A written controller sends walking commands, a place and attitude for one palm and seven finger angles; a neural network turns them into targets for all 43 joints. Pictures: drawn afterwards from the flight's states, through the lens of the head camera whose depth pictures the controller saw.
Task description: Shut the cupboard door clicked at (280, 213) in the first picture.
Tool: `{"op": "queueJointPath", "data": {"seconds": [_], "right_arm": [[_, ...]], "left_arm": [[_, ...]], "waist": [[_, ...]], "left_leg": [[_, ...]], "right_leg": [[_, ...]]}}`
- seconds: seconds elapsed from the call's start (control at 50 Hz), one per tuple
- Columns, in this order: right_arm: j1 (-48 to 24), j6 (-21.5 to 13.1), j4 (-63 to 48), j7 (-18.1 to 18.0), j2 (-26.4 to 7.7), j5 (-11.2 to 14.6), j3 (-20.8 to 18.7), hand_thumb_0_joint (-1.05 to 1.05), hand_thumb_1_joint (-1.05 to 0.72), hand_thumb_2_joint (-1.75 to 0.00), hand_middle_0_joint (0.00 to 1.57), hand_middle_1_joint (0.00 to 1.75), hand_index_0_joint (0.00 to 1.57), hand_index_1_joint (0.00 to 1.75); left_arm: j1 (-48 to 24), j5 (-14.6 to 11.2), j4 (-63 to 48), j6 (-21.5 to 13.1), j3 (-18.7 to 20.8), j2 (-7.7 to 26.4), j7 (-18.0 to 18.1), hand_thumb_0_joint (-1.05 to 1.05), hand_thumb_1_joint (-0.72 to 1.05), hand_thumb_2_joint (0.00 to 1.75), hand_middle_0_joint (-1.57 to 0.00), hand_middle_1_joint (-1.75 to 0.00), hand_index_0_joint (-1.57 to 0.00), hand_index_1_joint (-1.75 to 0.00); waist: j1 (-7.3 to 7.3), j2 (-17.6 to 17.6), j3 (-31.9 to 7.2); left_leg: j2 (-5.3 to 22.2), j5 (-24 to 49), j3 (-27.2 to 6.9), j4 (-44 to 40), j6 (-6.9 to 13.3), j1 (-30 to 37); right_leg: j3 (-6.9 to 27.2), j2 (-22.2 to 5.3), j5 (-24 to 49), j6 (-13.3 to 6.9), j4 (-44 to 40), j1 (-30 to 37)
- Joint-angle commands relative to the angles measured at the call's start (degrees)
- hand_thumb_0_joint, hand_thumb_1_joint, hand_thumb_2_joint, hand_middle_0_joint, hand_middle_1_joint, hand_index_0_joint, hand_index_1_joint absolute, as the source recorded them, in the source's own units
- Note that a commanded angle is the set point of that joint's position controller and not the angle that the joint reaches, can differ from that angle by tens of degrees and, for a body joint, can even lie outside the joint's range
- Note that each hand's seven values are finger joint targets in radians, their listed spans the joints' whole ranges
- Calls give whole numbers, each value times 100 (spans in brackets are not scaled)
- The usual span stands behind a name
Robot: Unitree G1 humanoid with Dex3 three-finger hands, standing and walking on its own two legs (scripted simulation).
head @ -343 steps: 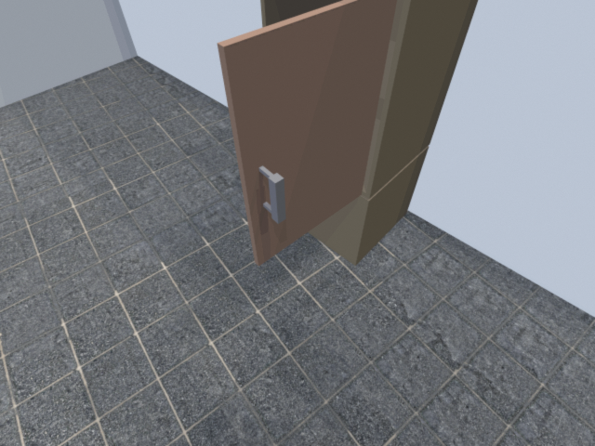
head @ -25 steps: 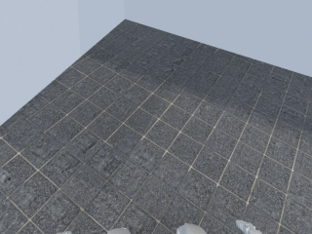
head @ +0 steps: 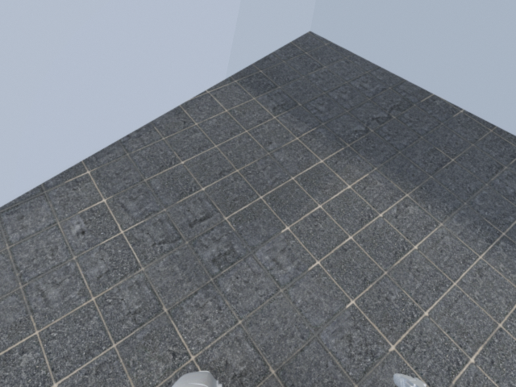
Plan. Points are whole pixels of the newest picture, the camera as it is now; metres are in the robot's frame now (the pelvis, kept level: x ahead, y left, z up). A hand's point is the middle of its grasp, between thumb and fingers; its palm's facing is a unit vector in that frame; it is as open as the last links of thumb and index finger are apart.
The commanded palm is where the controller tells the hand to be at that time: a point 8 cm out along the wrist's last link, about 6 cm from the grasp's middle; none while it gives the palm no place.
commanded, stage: walk to a spot facing it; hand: left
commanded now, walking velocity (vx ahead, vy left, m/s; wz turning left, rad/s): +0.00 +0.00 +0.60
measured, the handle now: out of the picture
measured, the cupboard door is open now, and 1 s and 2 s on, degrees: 84 84 84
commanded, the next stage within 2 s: none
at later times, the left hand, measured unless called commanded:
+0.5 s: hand out of the picture +0.07 +0.19 -0.14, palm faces +0.25 -0.92 -0.30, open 7.4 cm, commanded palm none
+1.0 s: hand out of the picture -0.05 +0.20 -0.17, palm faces +0.58 -0.78 -0.23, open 7.4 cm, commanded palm none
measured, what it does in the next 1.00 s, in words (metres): steps on the spot, turning left: left foot, then right foot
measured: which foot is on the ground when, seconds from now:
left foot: up 0.00-0.00, down 0.02-0.42, up 0.44-0.76, down 0.78-1.00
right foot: down 0.00-0.02, up 0.04-0.42, down 0.44-0.80, up 0.82-1.00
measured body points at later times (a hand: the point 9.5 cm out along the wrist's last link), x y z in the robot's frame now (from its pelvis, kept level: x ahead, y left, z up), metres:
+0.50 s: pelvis +0.01 -0.05 +0.00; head +0.06 -0.05 +0.45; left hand +0.06 +0.24 -0.12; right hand +0.14 -0.29 -0.15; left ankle -0.01 +0.09 -0.69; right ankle +0.02 -0.17 -0.73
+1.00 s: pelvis +0.01 -0.03 +0.01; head +0.03 +0.04 +0.45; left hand -0.08 +0.24 -0.15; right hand +0.25 -0.18 -0.11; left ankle -0.02 +0.06 -0.73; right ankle +0.08 -0.19 -0.64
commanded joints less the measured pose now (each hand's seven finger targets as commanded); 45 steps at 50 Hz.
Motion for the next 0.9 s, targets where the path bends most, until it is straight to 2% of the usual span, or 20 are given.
{"op": "queueJointPath", "data": {"seconds": [0.0, 0.02, 0.04, 0.08, 0.14, 0.28, 0.36, 0.38, 0.4, 0.42, 0.46, 0.52, 0.66, 0.72, 0.74, 0.76, 0.78, 0.8, 0.84, 0.88], "right_arm": [[1066, -320, -292, -98, -1472, -112, -348, 0, -90, -90, 20, 30, 20, 30], [1401, -266, -172, -151, -1646, -65, -374, 0, -90, -90, 20, 30, 20, 30], [1249, -252, -192, -183, -1614, -101, -344, 0, -90, -90, 20, 30, 20, 30], [596, -286, -341, -281, -1241, -107, -256, 0, -90, -90, 20, 30, 20, 30], [311, -333, -410, -286, -1116, -95, -201, 0, -90, -90, 20, 30, 20, 30], [482, -288, -373, -228, -1225, -132, -294, 0, -90, -90, 20, 30, 20, 30], [167, -232, -491, -216, -1168, -78, -338, 0, -90, -90, 20, 30, 20, 30], [121, -225, -550, -195, -951, -28, -317, 0, -90, -90, 20, 30, 20, 30], [171, -228, -658, -163, -536, 13, -264, 0, -90, -90, 20, 30, 20, 30], [12, -221, -741, -142, -724, -36, -301, 0, -90, -90, 20, 30, 20, 30], [226, -137, -479, -92, -680, -101, -303, 0, -90, -90, 20, 30, 20, 30], [233, -83, -391, -35, -545, -49, -227, 0, -90, -90, 20, 30, 20, 30], [-330, -167, -522, 2, -324, -15, -61, 0, -90, -90, 20, 30, 20, 30], [85, -200, -452, -19, -497, -29, -100, 0, -90, -90, 20, 30, 20, 30], [492, -235, -349, -31, -695, -50, -163, 0, -90, -90, 20, 30, 20, 30], [973, -291, -272, -70, -1317, -99, -316, 0, -90, -90, 20, 30, 20, 30], [1395, -276, -192, -135, -1766, -79, -422, 0, -90, -90, 20, 30, 20, 30], [1404, -254, -113, -173, -1715, -84, -389, 0, -90, -90, 20, 30, 20, 30], [780, -297, -324, -273, -1368, -101, -304, 0, -90, -90, 20, 30, 20, 30], [376, -322, -406, -289, -1189, -91, -221, 0, -90, -90, 20, 30, 20, 30]], "left_arm": [[-135, -150, -601, -51, 301, 806, -4, 0, 90, 90, -20, -30, -20, -30], [-625, -104, -786, 20, 205, 775, 31, 0, 90, 90, -20, -30, -20, -30], [-723, -94, -858, 56, 237, 867, 46, 0, 90, 90, -20, -30, -20, -30], [-746, -62, -591, 116, 294, 845, 34, 0, 90, 90, -20, -30, -20, -30], [-454, -43, -396, 152, 301, 803, -45, 0, 90, 90, -20, -30, -20, -30], [-763, -85, -598, 119, 241, 692, -20, 0, 90, 90, -20, -30, -20, -30], [-126, -129, -475, 25, 278, 787, 10, 0, 90, 90, -20, -30, -20, -30], [184, -105, -418, -39, 350, 1050, 48, 0, 90, 90, -20, -30, -20, -30], [294, -1, -403, -91, 471, 1621, 105, 0, 90, 90, -20, -30, -20, -30], [141, -9, -505, -64, 434, 1754, 127, 0, 90, 90, -20, -30, -20, -30], [-474, -48, -617, -108, 294, 1154, 130, 0, 90, 90, -20, -30, -20, -30], [-463, -74, -599, -114, 219, 975, 118, 0, 90, 90, -20, -30, -20, -30], [279, -6, -331, -105, 364, 1349, 101, 0, 90, 90, -20, -30, -20, -30], [65, -43, -317, -85, 385, 1369, 55, 0, 90, 90, -20, -30, -20, -30], [-49, -92, -371, -65, 390, 1328, 37, 0, 90, 90, -20, -30, -20, -30], [-80, -126, -535, -23, 345, 1006, 2, 0, 90, 90, -20, -30, -20, -30], [-501, -131, -774, 18, 208, 699, 11, 0, 90, 90, -20, -30, -20, -30], [-693, -90, -817, 83, 231, 898, 40, 0, 90, 90, -20, -30, -20, -30], [-800, -65, -625, 114, 276, 849, 37, 0, 90, 90, -20, -30, -20, -30], [-564, -49, -446, 152, 293, 858, -26, 0, 90, 90, -20, -30, -20, -30]], "waist": [[-589, 1904, -1614], [-701, 1768, -1556], [-612, 1220, -1378], [-353, 1610, -992], [-110, 1196, -923], [-202, 1178, -964], [104, 1260, -1158], [268, 589, -1259], [338, -1271, -1220], [355, -1430, -1042], [-56, -805, -761], [-111, -1088, -721], [266, -866, -925], [-25, -734, -1000], [-303, -255, -1176], [-546, 1249, -1548], [-747, 2124, -1590], [-691, 1395, -1527], [-463, 1460, -1175], [-201, 1244, -922]], "left_leg": [[1925, 3850, -2529, -1552, 1116, 2527], [2439, 4946, -2942, -1530, 1675, 2388], [2456, 3921, -2646, -1603, 1812, 1936], [1713, 2782, -2339, -1841, 1403, 1119], [1247, 2152, -1911, -1963, 1097, 903], [1128, 1782, -2339, -1893, 1170, 720], [777, 1901, -2424, -1314, 902, -12], [432, 1149, -2224, -809, 610, -683], [-399, -554, -1059, 519, 89, -1761], [-335, -1421, -855, 1922, 24, -1602], [-61, -692, -974, 3060, 1, -1585], [85, -304, -578, 2853, -169, -1557], [-70, -400, 85, 486, -87, -682], [-140, 437, 157, -566, 40, 373], [-28, 1261, -32, -1145, 163, 1211], [1300, 2783, -1817, -1379, 781, 2265], [2403, 4711, -3262, -1630, 1607, 2352], [2447, 4078, -2936, -1583, 1793, 2083], [1794, 2654, -2630, -1832, 1436, 1341], [1378, 2224, -2130, -1976, 1161, 946]], "right_leg": [[244, -40, -613, 395, 2298, -1802], [936, 138, -1759, 387, 3060, -2283], [1246, 30, -1579, 333, 3341, -2247], [1424, 68, -852, 350, 3392, -2138], [1349, 239, -232, 377, 3151, -1896], [1234, 568, -438, 353, 1409, -1191], [1091, 808, 406, 274, -483, 378], [1531, 339, 628, 175, -1379, 1248], [3142, -1302, 507, -350, -2026, 1756], [3551, -2152, 1084, -863, -2077, 786], [2554, -1407, 1831, -890, -1749, 397], [1325, -929, 3479, -668, -1336, 761], [988, -1179, 4442, -686, -717, 1326], [694, -1119, 3817, -393, -146, 676], [484, -1036, 3358, -171, 555, 106], [187, -348, 845, 257, 1860, -1264], [646, 203, -1933, 435, 3010, -2228], [1262, 71, -1747, 311, 3392, -2230], [1384, 50, -963, 345, 3520, -2252], [1430, 123, -325, 370, 3443, -2063]]}}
